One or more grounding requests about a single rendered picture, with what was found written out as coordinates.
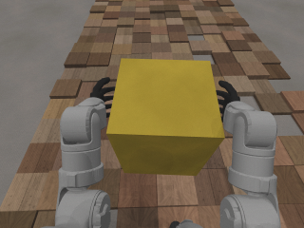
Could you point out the right robot shin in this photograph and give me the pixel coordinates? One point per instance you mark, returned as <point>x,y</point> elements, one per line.
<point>187,220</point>

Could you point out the robot left hand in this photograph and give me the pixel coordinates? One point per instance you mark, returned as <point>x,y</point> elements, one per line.
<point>99,92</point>

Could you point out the left robot forearm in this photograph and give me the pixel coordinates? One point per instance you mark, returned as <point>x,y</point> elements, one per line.
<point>80,138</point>

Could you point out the robot right upper arm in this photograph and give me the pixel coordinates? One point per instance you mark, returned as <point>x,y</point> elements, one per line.
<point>246,211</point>

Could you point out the carton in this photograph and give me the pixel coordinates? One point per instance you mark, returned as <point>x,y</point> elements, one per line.
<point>165,117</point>

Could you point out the robot left upper arm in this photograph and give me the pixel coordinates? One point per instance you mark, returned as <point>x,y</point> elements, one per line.
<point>88,208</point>

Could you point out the robot right hand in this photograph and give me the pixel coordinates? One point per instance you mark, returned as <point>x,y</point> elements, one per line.
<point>231,96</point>

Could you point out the right robot forearm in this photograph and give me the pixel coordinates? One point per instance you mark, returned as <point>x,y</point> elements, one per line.
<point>254,148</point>

